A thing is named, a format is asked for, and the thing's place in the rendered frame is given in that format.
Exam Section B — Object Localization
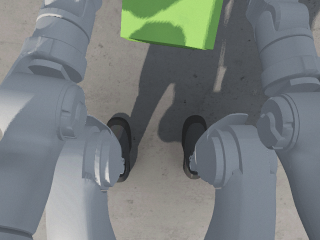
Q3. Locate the carton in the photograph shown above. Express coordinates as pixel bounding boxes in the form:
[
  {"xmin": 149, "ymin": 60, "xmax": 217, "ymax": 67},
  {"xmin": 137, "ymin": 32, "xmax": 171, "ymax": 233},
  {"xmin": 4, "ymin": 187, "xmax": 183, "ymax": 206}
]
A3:
[{"xmin": 120, "ymin": 0, "xmax": 223, "ymax": 50}]

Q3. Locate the left robot upper arm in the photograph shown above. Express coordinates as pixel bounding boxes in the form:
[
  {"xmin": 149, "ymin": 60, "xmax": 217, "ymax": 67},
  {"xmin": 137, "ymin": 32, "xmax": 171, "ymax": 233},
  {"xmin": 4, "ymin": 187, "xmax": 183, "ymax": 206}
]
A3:
[{"xmin": 0, "ymin": 72, "xmax": 88, "ymax": 240}]

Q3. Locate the robot left forearm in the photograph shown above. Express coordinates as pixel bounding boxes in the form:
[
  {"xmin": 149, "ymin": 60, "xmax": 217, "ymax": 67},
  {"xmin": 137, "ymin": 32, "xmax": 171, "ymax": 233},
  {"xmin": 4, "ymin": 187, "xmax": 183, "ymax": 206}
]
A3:
[{"xmin": 0, "ymin": 0, "xmax": 103, "ymax": 88}]

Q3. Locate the left robot foot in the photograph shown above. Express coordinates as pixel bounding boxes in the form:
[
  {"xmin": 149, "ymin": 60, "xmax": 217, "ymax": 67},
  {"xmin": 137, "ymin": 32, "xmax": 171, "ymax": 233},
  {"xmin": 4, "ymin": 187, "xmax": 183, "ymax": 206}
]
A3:
[{"xmin": 107, "ymin": 117, "xmax": 132, "ymax": 183}]

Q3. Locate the robot right forearm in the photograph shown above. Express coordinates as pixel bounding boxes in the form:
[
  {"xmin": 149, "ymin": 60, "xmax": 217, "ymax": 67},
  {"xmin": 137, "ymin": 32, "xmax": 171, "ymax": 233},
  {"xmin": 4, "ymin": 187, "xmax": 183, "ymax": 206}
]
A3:
[{"xmin": 245, "ymin": 0, "xmax": 320, "ymax": 98}]

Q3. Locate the robot left thigh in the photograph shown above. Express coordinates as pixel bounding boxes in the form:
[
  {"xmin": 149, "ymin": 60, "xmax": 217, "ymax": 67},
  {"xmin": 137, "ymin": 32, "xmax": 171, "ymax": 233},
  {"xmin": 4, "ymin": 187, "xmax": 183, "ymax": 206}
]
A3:
[{"xmin": 45, "ymin": 126, "xmax": 119, "ymax": 240}]

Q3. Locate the right robot upper arm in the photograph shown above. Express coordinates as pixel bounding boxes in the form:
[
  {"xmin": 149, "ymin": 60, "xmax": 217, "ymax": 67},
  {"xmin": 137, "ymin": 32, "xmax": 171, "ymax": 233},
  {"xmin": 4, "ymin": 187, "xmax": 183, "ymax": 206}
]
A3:
[{"xmin": 256, "ymin": 92, "xmax": 320, "ymax": 240}]

